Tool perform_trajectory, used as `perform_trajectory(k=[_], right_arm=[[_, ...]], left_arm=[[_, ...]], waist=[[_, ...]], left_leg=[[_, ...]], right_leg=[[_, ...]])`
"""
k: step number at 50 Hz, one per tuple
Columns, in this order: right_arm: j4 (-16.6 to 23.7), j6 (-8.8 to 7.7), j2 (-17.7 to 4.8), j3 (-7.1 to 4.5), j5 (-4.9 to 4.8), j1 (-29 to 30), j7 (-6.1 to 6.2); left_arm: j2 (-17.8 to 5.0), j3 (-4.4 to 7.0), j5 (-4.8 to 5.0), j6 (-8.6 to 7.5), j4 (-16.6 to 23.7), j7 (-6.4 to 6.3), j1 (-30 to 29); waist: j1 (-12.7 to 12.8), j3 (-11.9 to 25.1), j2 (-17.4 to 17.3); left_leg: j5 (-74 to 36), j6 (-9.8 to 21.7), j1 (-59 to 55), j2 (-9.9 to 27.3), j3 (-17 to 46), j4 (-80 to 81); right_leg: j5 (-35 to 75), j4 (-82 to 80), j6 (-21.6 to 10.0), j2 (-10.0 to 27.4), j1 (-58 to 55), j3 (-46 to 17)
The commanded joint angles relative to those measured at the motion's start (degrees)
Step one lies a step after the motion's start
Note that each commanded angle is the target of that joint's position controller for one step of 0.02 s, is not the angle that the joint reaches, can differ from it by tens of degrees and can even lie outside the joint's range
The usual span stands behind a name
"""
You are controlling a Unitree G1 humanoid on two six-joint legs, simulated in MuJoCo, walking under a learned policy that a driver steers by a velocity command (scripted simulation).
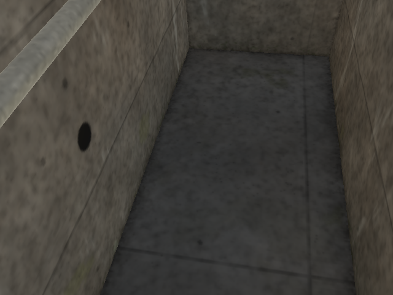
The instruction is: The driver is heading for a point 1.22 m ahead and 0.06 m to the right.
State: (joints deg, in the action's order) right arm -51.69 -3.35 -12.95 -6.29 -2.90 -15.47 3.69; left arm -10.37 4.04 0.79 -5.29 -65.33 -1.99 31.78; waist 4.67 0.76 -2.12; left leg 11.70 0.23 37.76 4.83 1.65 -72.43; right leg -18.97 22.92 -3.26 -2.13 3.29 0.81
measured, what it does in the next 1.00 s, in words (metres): walks ahead: left foot, then right foot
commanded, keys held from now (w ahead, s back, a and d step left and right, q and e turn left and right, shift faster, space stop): w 1.00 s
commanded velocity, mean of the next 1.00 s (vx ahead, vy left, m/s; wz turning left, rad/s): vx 0.49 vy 0.00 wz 0.00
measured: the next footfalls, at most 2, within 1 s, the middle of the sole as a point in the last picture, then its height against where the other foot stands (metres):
left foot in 0.28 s outside the picture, level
right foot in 0.84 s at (277, 250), level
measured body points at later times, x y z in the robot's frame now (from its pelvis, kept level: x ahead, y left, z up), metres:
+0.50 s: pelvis +0.31 +0.06 +0.00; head +0.32 +0.09 +0.45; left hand +0.38 +0.33 -0.15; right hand +0.27 -0.22 -0.12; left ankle +0.30 +0.16 -0.74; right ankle +0.32 -0.15 -0.62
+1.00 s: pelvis +0.64 -0.06 -0.01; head +0.67 -0.08 +0.44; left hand +0.68 +0.22 -0.13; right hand +0.69 -0.34 -0.16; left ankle +0.52 +0.10 -0.60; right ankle +0.69 -0.17 -0.74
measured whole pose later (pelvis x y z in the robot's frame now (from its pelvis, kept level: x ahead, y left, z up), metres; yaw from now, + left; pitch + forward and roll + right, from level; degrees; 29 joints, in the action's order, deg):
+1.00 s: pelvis +0.64 -0.06 -0.01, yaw +0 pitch +0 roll -1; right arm -52.3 -6.1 -15.8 -4.8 -2.9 -17.9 3.4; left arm -14.2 4.7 -0.3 -5.7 -54.6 0.7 16.8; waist 2.0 -3.7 -4.0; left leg 21.1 0.0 23.2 2.0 5.0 -80.1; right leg -13.0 33.0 -1.2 -1.5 19.8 0.6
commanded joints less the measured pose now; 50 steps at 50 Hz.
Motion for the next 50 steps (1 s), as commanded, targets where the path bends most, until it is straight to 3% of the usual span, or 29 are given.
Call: perform_trajectory(k=[1, 9, 11, 13, 14, 15, 16, 17, 18, 19, 20, 21, 22, 24, 26, 29, 33, 34, 38, 40, 41, 42, 43, 44, 45, 46, 47, 48, 50], right_arm=[[4.4, 0.03, -2.2, -0.09, 0.34, 5.7, -0.24], [11.6, -1.87, -1.0, 3.08, 2.34, 22.7, -3.47], [9.8, -2.06, -3.9, 1.89, 2.90, 13.9, -3.05], [4.7, -1.26, -9.6, -1.06, 3.21, -9.2, -2.79], [1.9, -0.95, -12.9, -1.46, 4.55, -17.8, -1.74], [3.3, -1.43, -16.8, -0.70, 5.99, -17.6, -2.90], [1.3, -1.49, -14.7, -0.79, 4.35, -21.5, -4.28], [1.3, -1.51, -10.3, 0.30, 1.87, -16.3, -4.19], [1.9, -0.91, -8.9, 0.58, 1.43, -10.7, -3.79], [2.7, -1.10, -7.2, 1.19, 2.76, -6.8, -3.42], [2.6, -0.98, -7.7, 1.05, 3.98, -5.1, -3.21], [1.6, -0.53, -6.2, 1.60, 4.24, -5.2, -3.30], [1.0, -0.61, -6.8, 1.49, 3.35, -5.7, -3.10], [-0.8, -0.90, -8.9, 0.90, 3.81, -10.0, -2.09], [-1.8, -0.95, -9.6, 0.50, 4.32, -13.1, -0.95], [-2.5, -0.93, -9.7, 0.42, 3.75, -14.8, -0.69], [-3.2, -1.95, -10.3, 0.89, 1.30, -17.9, 0.53], [-3.3, -2.20, -11.3, 0.57, 1.77, -18.4, 0.30], [-4.2, -3.27, -12.9, 0.62, 1.89, -15.1, -0.53], [-3.9, -2.42, -16.5, -0.45, 1.90, -12.2, -1.09], [-4.1, -1.90, -15.6, -0.23, 2.93, -13.5, -0.85], [-2.6, -2.14, -11.6, 1.11, 3.56, -15.1, -1.28], [-3.8, -3.21, 2.0, 4.59, 1.22, -29.9, -1.87], [-6.8, -4.20, -1.8, 2.77, -2.16, -30.9, -1.17], [-3.4, -4.46, -4.3, 2.12, -3.59, -23.0, -0.82], [-1.5, -4.58, -6.1, 1.65, -2.68, -16.7, 0.12], [-0.3, -4.25, -7.1, 0.94, -0.21, -12.3, 0.38], [0.2, -3.39, -7.0, 0.41, 0.79, -11.2, 0.16], [0.8, -1.81, -5.3, -0.12, 0.20, -10.0, -0.22]], left_arm=[[-9.1, 1.03, -0.44, -0.60, 4.1, -0.76, 1.0], [-11.0, 1.86, 0.80, 0.46, 8.3, -0.01, 2.0], [-15.4, 2.77, 1.47, -0.82, 8.3, 0.07, 1.6], [-16.8, 2.11, 0.19, -1.08, 9.0, 0.91, -5.5], [-12.0, 0.52, -0.89, -0.86, 8.8, 1.36, -7.1], [3.2, -2.46, -1.54, -1.80, 6.2, 2.93, 8.5], [-0.3, -1.87, 3.02, -2.76, 5.8, 2.93, 11.7], [-5.4, -0.73, 4.04, -2.28, 8.6, 1.61, 0.5], [-8.8, 0.16, 2.25, -0.95, 10.4, 0.59, -4.6], [-9.3, 0.66, 0.17, 0.78, 10.0, -0.27, -6.4], [-8.7, 0.88, 0.01, 2.36, 10.7, -0.28, -6.1], [-8.3, 1.37, -0.25, 3.70, 10.3, -0.04, -5.1], [-7.8, 1.79, 0.87, 3.71, 11.6, -0.10, -6.7], [-5.7, 1.53, 1.52, 4.11, 13.7, -0.43, -8.7], [-4.7, 0.93, 0.28, 4.30, 15.4, -0.47, -12.5], [-5.0, 1.02, -0.53, 3.92, 16.5, 0.54, -16.3], [-4.4, -0.04, -0.67, 3.14, 19.0, 2.56, -27.9], [-4.2, -0.51, -0.49, 2.26, 20.2, 2.96, -31.9], [-8.0, 0.32, -1.08, 1.29, 22.7, 4.44, -30.2], [-11.2, 1.88, -0.86, -0.21, 20.5, 4.05, -18.7], [-14.1, 3.32, -0.94, -0.02, 18.0, 3.58, -10.8], [-17.5, 4.17, -0.28, 0.82, 16.3, 2.37, -3.4], [-24.1, 4.84, -1.98, 0.63, 14.3, 3.42, -1.3], [-15.4, 3.07, -0.93, -0.10, 11.7, 3.90, 3.3], [-13.0, 2.67, -0.18, -0.68, 12.0, 3.42, 0.1], [-12.8, 2.43, -0.03, -0.86, 12.6, 3.28, -4.8], [-12.0, 2.64, -0.25, -1.05, 12.3, 2.98, -7.8], [-11.5, 2.43, -1.10, -0.96, 11.9, 2.58, -10.2], [-9.3, 1.86, -1.31, -1.13, 10.5, 1.69, -10.3]], waist=[[-1.4, -10.6, 5.4], [2.0, -13.4, 9.2], [-3.5, -8.0, 10.7], [-17.6, 3.9, 13.1], [-20.7, 9.8, 8.5], [-9.8, 16.7, -9.3], [-10.7, 23.3, -11.6], [-11.0, 8.7, -6.0], [-9.3, 2.1, -1.3], [-7.2, -0.2, 2.2], [-5.1, -1.6, 1.5], [-4.0, -2.7, 1.0], [-3.4, -4.4, -1.7], [-3.9, -6.8, -2.4], [-4.8, -9.5, -3.8], [-4.9, -9.1, -6.7], [-8.8, -12.5, -8.7], [-10.6, -12.6, -9.8], [-5.8, -9.2, -11.9], [1.6, -2.4, -12.9], [4.6, 3.1, -8.7], [6.0, 9.4, -0.4], [-2.0, 19.9, 25.4], [-0.4, 21.0, 18.0], [-0.1, 13.4, 15.5], [-0.1, 8.4, 10.4], [-0.7, 3.8, 10.3], [-2.4, 2.0, 9.2], [-3.4, -1.7, 9.8]], left_leg=[[-5.0, -2.0, 11.9, 2.4, 1.0, 5.7], [-10.5, -1.4, -2.8, -2.8, -8.6, 30.5], [-7.7, -1.0, -13.0, -6.9, -9.3, 33.8], [-6.9, 1.7, -37.2, -7.5, -7.3, 37.8], [-10.5, 5.1, -50.1, 0.2, 2.6, 39.5], [-28.1, 13.9, -54.6, 16.9, 32.4, 37.4], [0.1, 20.1, -56.7, 22.1, 49.7, 53.8], [11.6, 15.7, -48.3, 18.0, 42.9, 57.3], [5.8, 12.4, -38.2, 17.3, 34.0, 55.7], [0.0, 9.9, -29.2, 15.3, 27.7, 55.0], [-2.1, 8.2, -24.0, 13.8, 22.5, 55.0], [0.2, 8.8, -21.9, 12.6, 19.4, 55.7], [2.1, 8.5, -20.5, 10.2, 15.5, 57.8], [1.2, 8.7, -21.2, 9.9, 12.1, 59.3], [-4.7, 8.4, -25.6, 11.3, 11.5, 58.9], [-17.1, 7.8, -29.0, 10.8, 6.1, 58.3], [-12.5, 5.3, -29.1, 8.4, 0.3, 60.8], [-9.5, 5.2, -29.3, 9.4, 0.1, 62.1], [-19.9, 4.2, -36.0, 10.7, -3.1, 59.6], [-38.5, 2.7, -40.7, 10.7, -3.4, 46.5], [-40.5, 2.2, -38.1, 8.7, -3.5, 37.3], [-23.4, 0.9, -26.2, 5.3, -2.7, 21.6], [21.0, -1.8, -10.6, -7.4, 1.9, -4.1], [20.9, -1.9, -7.8, -7.7, 12.1, -12.3], [18.2, -1.9, -4.1, -5.8, 9.9, -16.1], [15.3, -2.0, -2.2, -3.7, 7.0, -16.0], [10.7, -0.7, -1.2, -2.0, 6.6, -13.0], [7.6, 0.3, -5.1, 0.0, 6.6, -10.9], [5.7, 1.4, -6.3, 0.8, 6.1, -8.0]], right_leg=[[9.4, -14.1, -8.1, 15.6, 2.7, -14.5], [23.1, -17.0, -9.1, 14.3, 5.3, -4.1], [46.1, -6.6, -7.5, 14.6, 0.7, -2.7], [60.0, 17.9, -4.1, 11.8, 3.6, -0.8], [36.0, 38.0, 0.5, 5.9, 13.2, -0.6], [-19.5, 62.7, 3.0, -3.9, 23.0, -15.2], [-15.0, 70.3, 2.2, -2.7, 31.4, -20.9], [-10.6, 68.3, 3.3, 0.4, 38.5, -15.5], [-5.0, 66.8, 4.3, 2.6, 38.5, -13.5], [-2.4, 65.0, 4.9, 4.3, 34.3, -12.8], [0.5, 61.9, 4.9, 5.2, 31.2, -13.4], [1.5, 59.7, 4.4, 5.6, 30.5, -13.6], [2.5, 54.2, 4.1, 5.9, 30.7, -12.7], [6.8, 49.6, 5.1, 5.3, 34.2, -14.3], [12.5, 43.8, 5.4, 4.8, 42.5, -16.8], [17.6, 36.9, 5.6, 5.4, 45.3, -11.6], [26.3, 24.6, 5.8, 7.1, 42.7, -1.8], [27.5, 21.4, 5.0, 7.0, 40.6, -0.8], [22.6, 12.3, 2.4, 4.3, 26.6, 0.8], [14.1, 11.3, -0.2, 2.2, 16.5, 2.1], [13.1, 10.9, -1.4, -0.3, 4.6, 4.0], [16.3, 15.4, -3.4, 6.4, -10.4, -6.5], [6.3, 5.7, -17.5, 21.3, -25.3, -37.1], [-5.7, -5.1, -15.3, 21.2, -21.6, -48.1], [-1.0, -4.5, -11.3, 20.2, -15.6, -40.0], [5.6, -3.4, -9.2, 18.6, -10.0, -32.8], [9.4, -2.8, -8.7, 17.3, -3.7, -26.6], [9.5, -4.1, -8.3, 16.2, 2.8, -24.1], [6.9, -8.1, -9.4, 15.4, 6.9, -22.1]])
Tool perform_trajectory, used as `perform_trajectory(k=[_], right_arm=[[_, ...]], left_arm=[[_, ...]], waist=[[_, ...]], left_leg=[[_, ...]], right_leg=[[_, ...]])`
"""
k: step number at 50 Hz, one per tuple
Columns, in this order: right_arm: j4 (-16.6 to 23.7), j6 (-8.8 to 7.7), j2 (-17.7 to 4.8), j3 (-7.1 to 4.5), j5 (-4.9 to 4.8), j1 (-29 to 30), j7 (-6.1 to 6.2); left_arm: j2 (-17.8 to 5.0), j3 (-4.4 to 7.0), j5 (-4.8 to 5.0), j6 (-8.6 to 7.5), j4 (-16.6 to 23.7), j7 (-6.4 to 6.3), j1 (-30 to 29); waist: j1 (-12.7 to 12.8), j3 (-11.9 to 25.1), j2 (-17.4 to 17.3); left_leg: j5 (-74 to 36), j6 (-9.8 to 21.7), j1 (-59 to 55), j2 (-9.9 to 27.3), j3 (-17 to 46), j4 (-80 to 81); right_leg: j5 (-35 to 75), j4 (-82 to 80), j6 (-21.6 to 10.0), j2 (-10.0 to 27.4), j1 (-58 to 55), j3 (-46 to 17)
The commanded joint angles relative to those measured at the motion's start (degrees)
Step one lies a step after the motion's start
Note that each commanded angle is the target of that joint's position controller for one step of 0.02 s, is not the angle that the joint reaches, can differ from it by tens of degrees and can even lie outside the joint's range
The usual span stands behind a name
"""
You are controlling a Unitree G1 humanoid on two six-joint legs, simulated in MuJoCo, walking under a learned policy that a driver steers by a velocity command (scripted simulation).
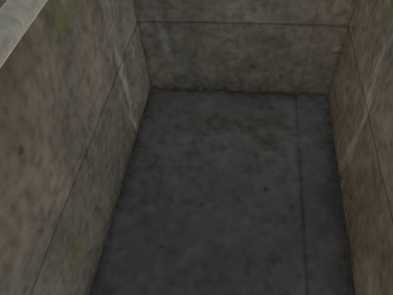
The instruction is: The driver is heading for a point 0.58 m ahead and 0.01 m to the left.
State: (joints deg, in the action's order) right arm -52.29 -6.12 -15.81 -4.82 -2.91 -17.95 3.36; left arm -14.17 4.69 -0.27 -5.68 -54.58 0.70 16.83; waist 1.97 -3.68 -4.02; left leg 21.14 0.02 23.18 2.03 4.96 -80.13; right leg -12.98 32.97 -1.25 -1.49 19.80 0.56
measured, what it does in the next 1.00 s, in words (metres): walks ahead: left foot, then right foot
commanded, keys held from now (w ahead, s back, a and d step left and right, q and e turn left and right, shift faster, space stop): w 0.54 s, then no key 0.46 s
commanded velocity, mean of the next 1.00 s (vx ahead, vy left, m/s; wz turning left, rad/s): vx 0.37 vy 0.00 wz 0.00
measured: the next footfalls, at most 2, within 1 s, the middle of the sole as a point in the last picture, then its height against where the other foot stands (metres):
left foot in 0.38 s outside the picture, level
right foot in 0.86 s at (264, 236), level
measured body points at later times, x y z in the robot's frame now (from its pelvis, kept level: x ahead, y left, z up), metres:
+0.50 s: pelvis +0.32 +0.05 +0.00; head +0.34 +0.08 +0.44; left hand +0.35 +0.33 -0.16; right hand +0.37 -0.23 -0.12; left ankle +0.38 +0.15 -0.73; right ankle +0.18 -0.12 -0.58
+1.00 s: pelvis +0.55 -0.02 +0.00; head +0.59 -0.04 +0.45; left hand +0.64 +0.23 -0.13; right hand +0.58 -0.30 -0.15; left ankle +0.42 +0.13 -0.66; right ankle +0.63 -0.14 -0.73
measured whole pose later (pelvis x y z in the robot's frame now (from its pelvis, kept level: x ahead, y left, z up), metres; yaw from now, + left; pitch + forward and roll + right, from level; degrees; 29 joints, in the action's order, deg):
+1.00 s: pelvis +0.55 -0.02 +0.00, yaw +0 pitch +1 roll -1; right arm -53.5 -3.3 -15.1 -2.9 -1.0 -17.3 4.5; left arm -12.2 3.2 -0.9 -5.0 -52.2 0.0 11.8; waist 0.2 -3.8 -2.6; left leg 35.4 -6.0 16.0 2.4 3.3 -59.6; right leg -9.1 32.1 -0.5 -1.0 23.7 0.0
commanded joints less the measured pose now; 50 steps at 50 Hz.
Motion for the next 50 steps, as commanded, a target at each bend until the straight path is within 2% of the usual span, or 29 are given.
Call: perform_trajectory(k=[1, 3, 6, 9, 14, 16, 18, 19, 20, 21, 22, 23, 24, 25, 28, 30, 32, 33, 37, 39, 41, 42, 43, 44, 45, 46, 47, 48, 50], right_arm=[[1.9, 1.45, -2.1, -1.74, 0.04, -6.3, 0.09], [3.5, 2.16, -1.3, -1.70, 0.49, -2.2, -0.10], [5.7, 2.59, -0.6, -1.28, 1.05, 4.5, -0.24], [7.5, 2.00, 0.7, -0.26, 1.73, 10.5, -0.63], [11.1, 1.95, 0.7, 1.28, 2.33, 19.0, -3.38], [9.1, 1.23, -3.0, -0.26, 2.73, 11.3, -3.18], [3.8, 0.69, -7.5, -2.41, 4.16, -7.5, -2.92], [1.4, 0.69, -10.2, -3.14, 3.56, -15.6, -2.02], [2.2, 0.75, -15.1, -2.37, 5.19, -16.7, -2.71], [-1.0, 1.00, -14.6, -2.90, 4.09, -22.6, -3.71], [-0.1, 0.77, -10.0, -2.02, 3.22, -17.1, -4.11], [1.2, 1.17, -8.3, -1.34, 2.34, -9.8, -3.75], [2.1, 1.74, -4.8, -0.49, 3.09, -5.1, -3.37], [2.2, 1.98, -4.8, -0.25, 3.97, -2.5, -2.78], [-0.7, 1.55, -4.9, -0.33, 3.98, -6.4, -1.60], [-1.1, 1.00, -5.3, -0.45, 3.77, -7.5, -0.84], [-1.3, 0.88, -4.5, 0.03, 4.80, -8.1, -0.43], [-0.9, 1.05, -5.8, -0.24, 4.49, -8.0, -0.36], [-1.4, 1.94, -9.2, -0.81, 3.33, -9.5, -0.19], [-2.1, 2.08, -9.0, -0.89, 1.09, -12.0, -0.18], [-1.6, 1.29, -8.2, -0.91, 1.14, -7.9, -0.23], [-1.7, 0.67, -6.7, -0.17, 1.14, -4.3, -0.07], [-1.9, 0.58, -6.6, 0.00, 2.59, -4.2, 0.32], [-1.0, -0.27, -6.1, 0.10, 3.95, -6.8, -0.39], [-3.0, 0.49, 1.6, 2.34, 3.15, -21.2, -0.12], [-4.5, 1.34, 0.2, 1.89, 2.13, -23.8, 0.52], [-3.5, 2.57, 0.7, 1.96, 0.58, -19.1, 0.77], [-2.2, 3.07, -0.2, 1.85, 0.98, -13.9, 1.34], [-0.1, 4.02, -1.9, 1.39, 2.43, -7.0, 2.12]], left_arm=[[-5.0, 1.05, 0.26, -0.91, -0.9, -1.49, 5.4], [-5.9, 1.22, 1.11, -0.94, -1.7, -2.54, 7.2], [-7.6, 1.64, 0.94, -0.62, -1.6, -3.43, 9.0], [-9.5, 2.09, 1.73, -0.40, 0.6, -2.94, 10.0], [-10.5, 2.47, 2.49, -0.29, 1.3, -2.61, 12.1], [-13.5, 2.62, 2.09, -1.12, 2.5, -2.06, 9.1], [-11.7, 1.26, 0.85, -0.27, 1.6, -1.46, 7.1], [-8.8, 0.28, -0.68, 0.40, 1.8, -1.56, 5.2], [2.9, -2.01, -1.11, -0.38, 0.2, -1.02, 16.2], [1.3, -1.27, 4.33, -0.51, -2.4, -1.10, 25.7], [-2.4, -0.56, 5.48, -0.28, -0.1, -1.83, 17.5], [-6.1, 0.21, 4.08, 0.46, 2.0, -2.56, 10.5], [-6.3, 0.77, 1.05, 2.51, 1.8, -3.54, 9.1], [-6.3, 1.26, 0.32, 4.15, 1.7, -3.69, 9.1], [-3.0, 1.36, 1.76, 5.00, 1.4, -3.43, 10.1], [-2.0, 1.33, 1.60, 4.26, 3.4, -3.41, 5.8], [1.7, -0.08, 0.23, 4.43, 4.1, -2.76, 1.6], [2.0, -0.50, 0.09, 4.64, 4.5, -2.12, 0.6], [-0.6, -0.49, 0.95, 5.40, 4.5, -0.65, -4.0], [-1.0, -0.78, -0.19, 5.49, 4.4, -0.20, -4.9], [-2.8, -0.69, -0.28, 4.16, 5.9, -0.34, -5.7], [-5.1, 0.25, -1.38, 3.77, 4.6, -0.60, -0.6], [-7.5, 1.23, -1.99, 3.40, 2.4, -0.92, 4.3], [-11.4, 2.18, -2.17, 1.99, 1.9, -1.52, 8.5], [-12.2, 1.61, -3.19, 1.19, 2.4, -0.94, 6.4], [-9.5, 0.99, -0.86, 0.53, 3.5, 0.14, 5.6], [-5.3, 0.33, 0.35, -0.24, 1.9, -0.21, 6.0], [-4.3, -0.15, 0.38, -0.42, 2.5, -0.47, 3.4], [-3.8, -0.51, -0.78, -0.16, 4.8, -1.59, -2.9]], waist=[[-1.0, 0.8, 11.6], [-1.3, -2.6, 10.8], [-0.8, -4.9, 9.9], [0.6, -5.6, 9.1], [2.4, -6.8, 9.5], [-2.5, -4.2, 11.9], [-12.6, 7.5, 11.5], [-16.6, 10.4, 4.8], [-6.9, 15.8, -13.7], [-6.5, 23.8, -13.8], [-6.3, 13.5, -3.5], [-5.2, 6.0, -0.4], [-3.5, 3.6, 3.8], [-1.8, 1.5, 1.6], [-0.9, -3.0, -2.9], [-0.8, -2.7, -2.7], [-1.5, -2.1, -4.2], [-1.6, -0.9, -4.9], [-3.8, -1.5, -6.8], [-6.0, -1.5, -8.0], [-3.3, -2.0, -12.2], [1.4, 0.6, -11.8], [4.2, 4.6, -7.6], [4.6, 9.1, 2.2], [-2.8, 17.6, 18.9], [-3.5, 20.3, 19.0], [-2.8, 14.2, 15.9], [-2.5, 10.9, 12.7], [-2.9, 8.3, 13.4]], left_leg=[[-4.1, 1.7, 9.4, 3.8, 2.6, 1.7], [-6.3, 0.7, 13.9, 4.8, 2.1, 7.2], [-12.3, -1.8, 19.4, 5.7, 0.2, 15.4], [-19.4, -2.6, 18.3, 5.2, -2.3, 26.4], [-22.3, -1.9, 8.7, 1.8, -8.1, 39.4], [-18.9, -2.0, -0.2, -1.3, -8.6, 44.2], [-17.6, -0.1, -20.9, -4.8, -12.0, 45.5], [-19.8, 1.9, -31.0, 2.4, -1.5, 48.8], [-36.2, 9.3, -35.3, 16.0, 23.7, 48.2], [-12.9, 16.0, -37.1, 25.5, 43.7, 61.0], [-0.8, 14.4, -31.1, 22.7, 43.4, 65.3], [0.8, 11.6, -23.0, 21.1, 33.8, 64.2], [1.1, 9.8, -14.5, 19.5, 28.3, 63.6], [1.3, 8.6, -8.4, 17.5, 23.8, 63.9], [-9.0, 7.2, -6.9, 13.3, 12.5, 64.1], [-31.6, 6.4, -8.8, 11.5, 4.6, 61.4], [-48.9, 5.2, -11.4, 11.4, 0.4, 59.2], [-53.0, 4.7, -12.2, 11.2, -1.2, 59.8], [-49.7, 3.7, -12.9, 9.6, -4.1, 60.6], [-45.8, 3.5, -17.2, 12.0, -3.3, 59.8], [-40.4, 2.3, -16.8, 12.8, -2.3, 57.9], [-45.3, 1.8, -16.2, 11.6, -3.5, 53.7], [-44.4, 0.6, -16.1, 7.5, -5.1, 46.3], [-22.3, -2.6, -9.1, 2.1, -7.5, 35.7], [15.6, -6.0, -3.7, -2.2, -4.2, 18.6], [17.9, -6.9, -4.4, -1.3, 0.8, 13.0], [18.3, -6.9, -1.1, -0.3, 0.8, 11.4], [17.3, -6.6, 0.6, 0.8, 0.3, 13.1], [13.6, -5.8, -2.1, 2.9, 0.0, 23.5]], right_leg=[[0.1, -19.6, -11.9, 14.6, -8.6, -20.7], [0.0, -22.0, -12.3, 15.4, -8.2, -18.9], [3.2, -23.6, -11.8, 15.4, -9.2, -15.4], [4.6, -25.0, -11.0, 14.5, -8.4, -11.3], [4.8, -25.7, -11.2, 15.2, -7.7, -5.3], [20.4, -18.6, -9.1, 14.1, -10.6, -5.2], [41.3, 6.2, -5.3, 9.4, -10.7, -0.5], [25.3, 25.3, -0.9, 5.0, -1.8, -0.1], [-25.4, 49.3, 2.3, -4.1, 7.5, -11.0], [-22.0, 58.8, 2.3, -4.9, 12.5, -19.3], [-17.0, 59.6, 2.7, -1.6, 18.8, -17.2], [-11.3, 57.0, 2.6, 1.3, 21.4, -14.7], [-6.4, 55.4, 2.5, 2.9, 18.0, -15.3], [-2.8, 52.7, 2.2, 3.5, 15.0, -15.8], [-0.1, 42.9, 2.2, 2.0, 15.7, -16.6], [2.7, 30.8, 3.8, 2.0, 15.5, -15.7], [7.6, 17.3, 5.4, 3.2, 14.3, -13.0], [10.2, 13.3, 5.8, 4.1, 12.5, -9.0], [12.6, 7.0, 4.9, 3.5, 6.6, -1.4], [10.5, 4.9, 3.0, 3.6, 8.7, 0.1], [11.5, 0.1, 0.6, 4.3, 5.0, -1.6], [14.5, -3.3, -0.6, 2.4, -3.2, -0.6], [19.4, -5.5, -1.5, 0.0, -10.2, 0.5], [46.8, -2.9, -2.3, 6.0, -20.0, -6.2], [56.0, -3.0, -14.5, 20.4, -27.1, -22.4], [41.9, -8.8, -16.3, 20.3, -22.5, -28.4], [31.5, -9.3, -13.9, 19.2, -18.7, -24.5], [28.2, -10.0, -11.5, 17.4, -14.8, -22.0], [29.3, -11.2, -10.0, 15.1, -8.7, -16.8]])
